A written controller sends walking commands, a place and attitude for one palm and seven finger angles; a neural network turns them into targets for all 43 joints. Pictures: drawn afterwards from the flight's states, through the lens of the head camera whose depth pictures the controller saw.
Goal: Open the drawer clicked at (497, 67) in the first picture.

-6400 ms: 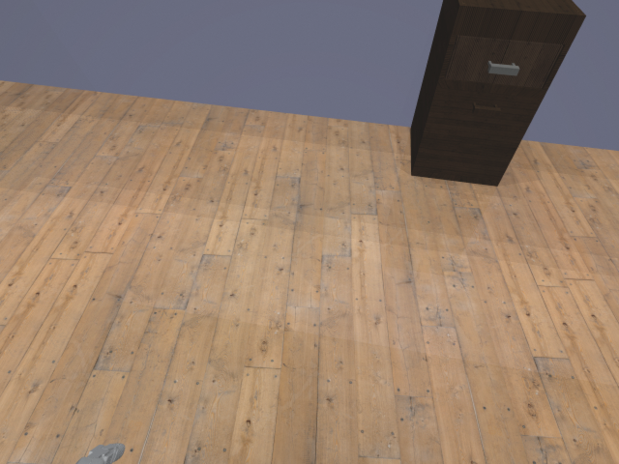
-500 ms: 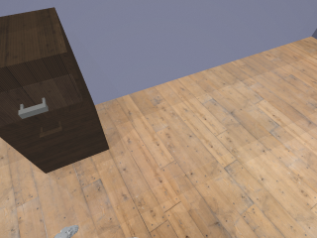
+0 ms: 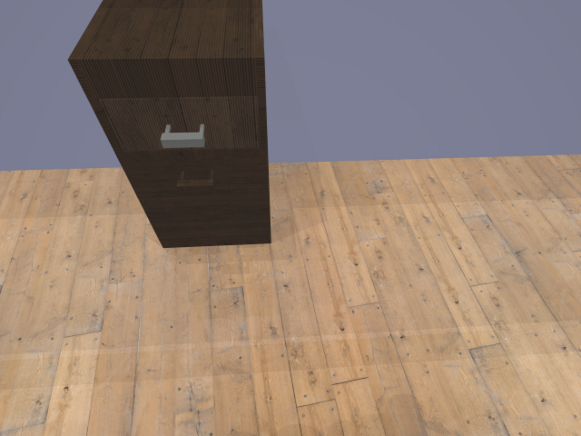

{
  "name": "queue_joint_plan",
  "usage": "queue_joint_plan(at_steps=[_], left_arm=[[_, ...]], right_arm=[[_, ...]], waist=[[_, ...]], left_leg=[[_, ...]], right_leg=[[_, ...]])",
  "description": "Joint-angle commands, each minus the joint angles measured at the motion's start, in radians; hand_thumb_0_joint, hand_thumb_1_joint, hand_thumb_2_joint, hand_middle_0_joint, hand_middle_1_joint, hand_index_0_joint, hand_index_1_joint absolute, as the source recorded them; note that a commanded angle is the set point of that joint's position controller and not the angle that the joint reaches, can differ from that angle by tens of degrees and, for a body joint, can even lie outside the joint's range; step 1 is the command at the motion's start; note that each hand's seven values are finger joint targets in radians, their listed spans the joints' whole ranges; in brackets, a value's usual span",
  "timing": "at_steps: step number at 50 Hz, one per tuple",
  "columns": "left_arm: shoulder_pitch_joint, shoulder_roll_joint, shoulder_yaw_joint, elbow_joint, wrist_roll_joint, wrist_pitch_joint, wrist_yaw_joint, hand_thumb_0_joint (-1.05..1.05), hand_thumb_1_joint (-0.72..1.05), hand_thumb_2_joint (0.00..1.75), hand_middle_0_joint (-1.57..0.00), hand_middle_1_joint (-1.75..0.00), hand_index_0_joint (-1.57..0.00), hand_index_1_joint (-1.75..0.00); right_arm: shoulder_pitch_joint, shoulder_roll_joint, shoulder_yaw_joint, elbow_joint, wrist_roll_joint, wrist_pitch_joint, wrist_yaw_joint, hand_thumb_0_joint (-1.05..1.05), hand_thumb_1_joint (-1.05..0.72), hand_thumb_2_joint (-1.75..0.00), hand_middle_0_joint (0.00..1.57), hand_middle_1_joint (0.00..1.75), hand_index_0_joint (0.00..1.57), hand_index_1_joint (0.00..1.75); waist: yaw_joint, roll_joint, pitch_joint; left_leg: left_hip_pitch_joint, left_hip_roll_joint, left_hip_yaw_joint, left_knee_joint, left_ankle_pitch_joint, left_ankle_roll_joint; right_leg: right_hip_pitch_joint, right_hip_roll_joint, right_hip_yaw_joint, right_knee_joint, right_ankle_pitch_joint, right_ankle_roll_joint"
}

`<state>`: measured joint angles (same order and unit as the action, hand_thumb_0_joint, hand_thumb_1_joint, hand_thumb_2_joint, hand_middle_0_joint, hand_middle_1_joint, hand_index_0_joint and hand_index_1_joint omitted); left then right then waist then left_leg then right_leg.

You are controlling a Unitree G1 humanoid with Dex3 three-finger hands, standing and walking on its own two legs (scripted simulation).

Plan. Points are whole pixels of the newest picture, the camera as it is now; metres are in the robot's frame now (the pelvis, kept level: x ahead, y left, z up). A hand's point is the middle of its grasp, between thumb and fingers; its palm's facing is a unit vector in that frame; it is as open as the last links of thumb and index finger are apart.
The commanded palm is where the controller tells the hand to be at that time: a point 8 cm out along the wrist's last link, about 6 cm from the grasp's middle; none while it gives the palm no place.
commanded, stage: turn to face it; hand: left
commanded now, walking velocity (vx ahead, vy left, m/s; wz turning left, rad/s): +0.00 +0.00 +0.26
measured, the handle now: (184, 134) +0.80 +0.35 -0.15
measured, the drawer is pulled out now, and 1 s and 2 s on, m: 0.00 0.00 0.00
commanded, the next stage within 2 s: take the last steps up to it in 0.06 s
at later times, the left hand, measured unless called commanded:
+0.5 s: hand out of the picture +0.07 +0.19 -0.15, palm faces +0.07 -0.97 -0.24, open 7.4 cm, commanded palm none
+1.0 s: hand out of the picture +0.01 +0.13 -0.16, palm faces +0.26 -0.96 -0.13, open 7.4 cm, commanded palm none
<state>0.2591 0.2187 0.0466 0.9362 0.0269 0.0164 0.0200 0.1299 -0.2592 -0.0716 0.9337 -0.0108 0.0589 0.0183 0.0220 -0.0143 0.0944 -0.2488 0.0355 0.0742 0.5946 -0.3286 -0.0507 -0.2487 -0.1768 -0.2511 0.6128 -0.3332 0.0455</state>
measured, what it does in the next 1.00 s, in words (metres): walks ahead: right foot, then left foot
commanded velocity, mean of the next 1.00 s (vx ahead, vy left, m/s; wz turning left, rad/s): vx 0.25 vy -0.01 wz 0.07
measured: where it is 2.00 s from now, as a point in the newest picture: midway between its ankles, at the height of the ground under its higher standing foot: (274, 397)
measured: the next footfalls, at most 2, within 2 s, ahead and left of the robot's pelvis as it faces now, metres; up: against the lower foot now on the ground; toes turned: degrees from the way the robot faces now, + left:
right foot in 0.48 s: +0.06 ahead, -0.11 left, +0.00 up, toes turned -2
left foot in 1.00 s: +0.28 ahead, +0.15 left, +0.00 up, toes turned +15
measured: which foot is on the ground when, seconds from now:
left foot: down 0.00-0.50, up 0.52-0.98, down 1.00-1.00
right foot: down 0.00-0.00, up 0.02-0.46, down 0.48-1.00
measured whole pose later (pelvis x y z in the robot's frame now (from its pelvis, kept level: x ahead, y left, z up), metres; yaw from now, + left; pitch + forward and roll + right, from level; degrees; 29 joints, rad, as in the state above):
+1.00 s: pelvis +0.17 +0.03 -0.01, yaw +7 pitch +0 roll +0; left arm 0.54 0.07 0.02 1.20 0.02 -0.06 0.02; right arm 0.12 -0.16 -0.05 1.03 -0.03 -0.04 0.02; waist 0.05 0.01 0.08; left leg -0.41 0.05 0.13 0.61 -0.19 0.05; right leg 0.05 -0.06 -0.15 0.50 -0.49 0.02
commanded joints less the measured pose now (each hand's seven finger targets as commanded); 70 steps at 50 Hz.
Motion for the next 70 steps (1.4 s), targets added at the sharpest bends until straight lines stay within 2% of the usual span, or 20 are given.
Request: queue_joint_plan(at_steps=[1, 2, 8, 17, 22, 23, 25, 26, 32, 37, 44, 46, 48, 49, 50, 51, 54, 57, 66, 70], left_arm=[[-0.046, 0.085, 0.017, -0.109, -0.017, 0.005, 0.006, 0.0, 0.9, 0.9, -0.2, -0.3, -0.2, -0.3], [-0.067, 0.105, 0.022, -0.103, -0.013, 0.015, 0.009, 0.0, 0.9, 0.9, -0.2, -0.3, -0.2, -0.3], [-0.025, 0.102, 0.026, -0.018, -0.014, 0.021, -0.004, 0.0, 0.9, 0.9, -0.2, -0.3, -0.2, -0.3], [-0.113, 0.063, 0.007, -0.025, 0.0, -0.007, -0.027, 0.0, 0.9, 0.9, -0.2, -0.3, -0.2, -0.3], [0.034, 0.033, 0.007, 0.04, -0.003, -0.031, -0.032, 0.0, 0.9, 0.9, -0.2, -0.3, -0.2, -0.3], [0.094, 0.057, 0.014, 0.066, 0.0, -0.041, -0.027, 0.0, 0.9, 0.9, -0.2, -0.3, -0.2, -0.3], [0.24, 0.198, 0.046, 0.099, 0.006, -0.052, -0.006, 0.0, 0.9, 0.9, -0.2, -0.3, -0.2, -0.3], [0.239, 0.182, 0.039, 0.094, -0.003, -0.048, 0.0, 0.0, 0.9, 0.9, -0.2, -0.3, -0.2, -0.3], [0.155, 0.016, -0.002, 0.112, -0.013, -0.091, 0.002, 0.0, 0.9, 0.9, -0.2, -0.3, -0.2, -0.3], [0.257, 0.004, -0.012, 0.166, -0.009, -0.108, 0.008, 0.0, 0.9, 0.9, -0.2, -0.3, -0.2, -0.3], [0.3, 0.021, -0.004, 0.212, -0.001, -0.098, 0.017, 0.0, 0.9, 0.9, -0.2, -0.3, -0.2, -0.3], [0.292, 0.036, 0.003, 0.215, 0.0, -0.095, 0.017, 0.0, 0.9, 0.9, -0.2, -0.3, -0.2, -0.3], [0.26, 0.04, 0.006, 0.212, -0.007, -0.093, 0.016, 0.0, 0.9, 0.9, -0.2, -0.3, -0.2, -0.3], [0.287, 0.008, 0.004, 0.204, -0.017, -0.092, 0.01, 0.0, 0.9, 0.9, -0.2, -0.3, -0.2, -0.3], [0.324, -0.054, -0.011, 0.181, -0.028, -0.089, 0.001, 0.0, 0.9, 0.9, -0.2, -0.3, -0.2, -0.3], [0.263, -0.025, -0.004, 0.158, -0.024, -0.084, 0.006, 0.0, 0.9, 0.9, -0.2, -0.3, -0.2, -0.3], [0.143, -0.047, 0.008, 0.153, -0.009, -0.07, -0.009, 0.0, 0.9, 0.9, -0.2, -0.3, -0.2, -0.3], [0.203, -0.078, 0.009, 0.159, 0.0, -0.04, -0.015, 0.0, 0.9, 0.9, -0.2, -0.3, -0.2, -0.3], [-0.001, -0.034, 0.014, 0.045, 0.0, -0.028, -0.028, 0.0, 0.9, 0.9, -0.2, -0.3, -0.2, -0.3], [0.061, -0.004, 0.006, 0.074, -0.002, -0.049, -0.012, 0.0, 0.9, 0.9, -0.2, -0.3, -0.2, -0.3]], right_arm=[[0.165, -0.252, -0.048, -0.033, -0.004, -0.041, -0.017, 0.0, -0.9, -0.9, 0.2, 0.3, 0.2, 0.3], [0.159, -0.228, -0.04, -0.022, -0.01, -0.037, -0.024, 0.0, -0.9, -0.9, 0.2, 0.3, 0.2, 0.3], [0.042, -0.13, -0.005, -0.035, -0.004, -0.052, -0.04, 0.0, -0.9, -0.9, 0.2, 0.3, 0.2, 0.3], [0.172, -0.096, -0.01, 0.028, -0.018, -0.073, -0.037, 0.0, -0.9, -0.9, 0.2, 0.3, 0.2, 0.3], [0.142, -0.082, -0.004, 0.054, -0.014, -0.074, -0.037, 0.0, -0.9, -0.9, 0.2, 0.3, 0.2, 0.3], [0.144, -0.052, 0.002, 0.06, -0.009, -0.077, -0.035, 0.0, -0.9, -0.9, 0.2, 0.3, 0.2, 0.3], [0.083, 0.023, 0.02, 0.005, -0.004, -0.082, -0.024, 0.0, -0.9, -0.9, 0.2, 0.3, 0.2, 0.3], [0.048, -0.03, 0.004, -0.007, -0.015, -0.079, -0.018, 0.0, -0.9, -0.9, 0.2, 0.3, 0.2, 0.3], [0.174, 0.036, 0.001, 0.108, -0.018, -0.064, -0.002, 0.0, -0.9, -0.9, 0.2, 0.3, 0.2, 0.3], [0.093, 0.049, 0.005, 0.084, -0.011, -0.064, 0.002, 0.0, -0.9, -0.9, 0.2, 0.3, 0.2, 0.3], [-0.059, 0.079, 0.022, 0.035, -0.006, -0.086, 0.014, 0.0, -0.9, -0.9, 0.2, 0.3, 0.2, 0.3], [-0.015, 0.066, 0.019, 0.043, -0.008, -0.097, 0.007, 0.0, -0.9, -0.9, 0.2, 0.3, 0.2, 0.3], [0.209, 0.027, 0.006, 0.111, -0.016, -0.109, -0.012, 0.0, -0.9, -0.9, 0.2, 0.3, 0.2, 0.3], [0.344, -0.057, -0.01, 0.145, -0.025, -0.117, -0.024, 0.0, -0.9, -0.9, 0.2, 0.3, 0.2, 0.3], [0.424, -0.16, -0.034, 0.162, -0.024, -0.12, -0.034, 0.0, -0.9, -0.9, 0.2, 0.3, 0.2, 0.3], [0.41, -0.16, -0.032, 0.159, -0.006, -0.107, -0.04, 0.0, -0.9, -0.9, 0.2, 0.3, 0.2, 0.3], [0.192, -0.015, 0.003, 0.106, -0.009, -0.123, -0.043, 0.0, -0.9, -0.9, 0.2, 0.3, 0.2, 0.3], [0.149, 0.029, 0.02, 0.104, -0.008, -0.136, -0.043, 0.0, -0.9, -0.9, 0.2, 0.3, 0.2, 0.3], [0.172, -0.026, -0.001, 0.091, -0.018, -0.116, -0.037, 0.0, -0.9, -0.9, 0.2, 0.3, 0.2, 0.3], [0.184, 0.013, 0.019, 0.115, -0.01, -0.103, -0.042, 0.0, -0.9, -0.9, 0.2, 0.3, 0.2, 0.3]], waist=[[-0.093, 0.308, -0.215], [-0.087, 0.201, -0.187], [-0.026, 0.161, -0.117], [-0.075, 0.153, -0.035], [0.001, 0.117, -0.045], [0.027, 0.05, -0.056], [0.101, -0.319, -0.008], [0.091, -0.169, 0.022], [-0.024, -0.072, 0.073], [-0.008, -0.106, 0.05], [0.02, -0.125, 0.07], [-0.006, -0.127, 0.038], [-0.107, -0.085, -0.089], [-0.149, 0.057, -0.217], [-0.142, 0.316, -0.305], [-0.135, 0.205, -0.294], [-0.061, 0.068, -0.025], [0.003, 0.097, -0.023], [-0.022, 0.116, 0.01], [0.02, 0.01, -0.051]], left_leg=[[0.305, 0.388, -0.407, -0.232, 0.867, 0.235], [0.253, 0.382, -0.329, -0.216, 0.831, 0.268], [0.169, 0.2, -0.181, -0.248, 0.687, 0.193], [0.141, 0.225, -0.336, -0.394, -0.028, 0.235], [-0.029, 0.159, -0.283, -0.291, -0.136, 0.179], [-0.123, 0.1, -0.238, -0.184, -0.159, 0.143], [-0.45, -0.053, -0.037, 0.272, -0.272, 0.069], [-0.46, -0.005, -0.098, 0.381, -0.226, 0.073], [-0.393, 0.053, -0.063, 0.505, 0.126, 0.035], [-0.435, 0.063, -0.024, 0.423, 0.167, 0.024], [-0.325, 0.038, 0.047, 0.13, 0.136, 0.068], [-0.203, 0.009, 0.06, 0.067, 0.083, 0.095], [0.094, -0.037, 0.07, -0.071, 0.17, 0.115], [0.35, 0.107, -0.086, -0.096, 0.267, 0.158], [0.53, 0.378, -0.469, -0.18, 0.385, 0.265], [0.464, 0.424, -0.532, -0.277, 0.333, 0.304], [0.091, 0.326, -0.297, -0.365, 0.238, 0.24], [-0.037, 0.258, -0.133, -0.394, 0.279, 0.214], [0.012, 0.251, -0.095, -0.378, 0.213, 0.239], [0.01, 0.135, -0.012, -0.144, 0.354, 0.125]], right_leg=[[-0.283, 0.053, 0.136, 0.353, -0.328, 0.038], [-0.265, 0.039, 0.195, 0.438, -0.297, 0.022], [-0.24, 0.068, 0.214, 0.477, -0.073, 0.041], [-0.217, 0.086, 0.197, 0.192, -0.111, 0.017], [0.101, 0.144, 0.143, -0.135, 0.027, -0.003], [0.233, 0.115, 0.187, -0.223, 0.044, -0.014], [0.346, -0.26, 0.695, -0.476, -0.26, -0.164], [0.249, -0.282, 0.706, -0.522, -0.379, -0.203], [0.152, -0.089, 0.296, -0.476, 0.173, -0.126], [0.233, -0.077, 0.234, -0.43, 0.506, -0.144], [0.253, -0.087, 0.217, -0.385, 0.593, -0.174], [0.246, -0.096, 0.209, -0.291, 0.702, -0.175], [0.186, -0.041, 0.154, 0.004, 0.788, -0.135], [0.02, 0.033, 0.114, 0.242, 0.515, -0.096], [-0.242, 0.164, 0.109, 0.549, -0.19, -0.056], [-0.286, 0.149, 0.217, 0.676, -0.253, -0.078], [-0.301, 0.046, 0.249, 0.676, -0.047, -0.065], [-0.199, 0.038, 0.231, 0.55, 0.0, -0.044], [-0.16, 0.069, 0.175, 0.115, 0.067, -0.032], [0.086, 0.1, 0.171, -0.182, 0.319, -0.027]])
